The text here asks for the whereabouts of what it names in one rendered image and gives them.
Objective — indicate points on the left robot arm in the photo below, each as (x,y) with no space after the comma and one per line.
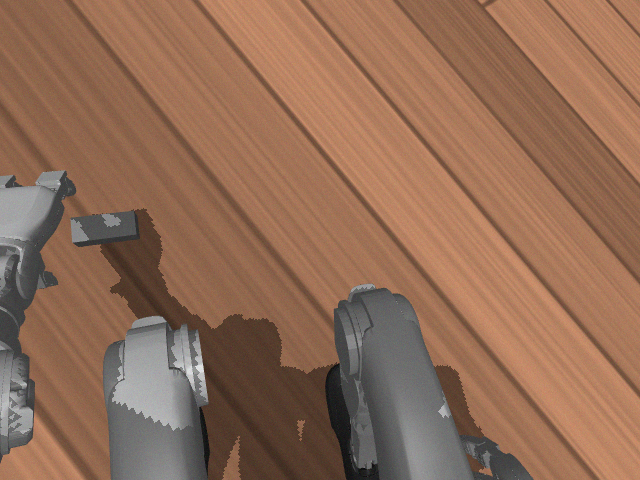
(20,265)

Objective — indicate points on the left robot hand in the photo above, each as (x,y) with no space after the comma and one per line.
(32,213)

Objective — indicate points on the small box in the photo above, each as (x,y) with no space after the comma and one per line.
(104,228)

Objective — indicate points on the right robot hand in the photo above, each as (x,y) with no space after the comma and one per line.
(503,466)

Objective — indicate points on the right robot foot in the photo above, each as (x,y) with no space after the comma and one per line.
(340,422)

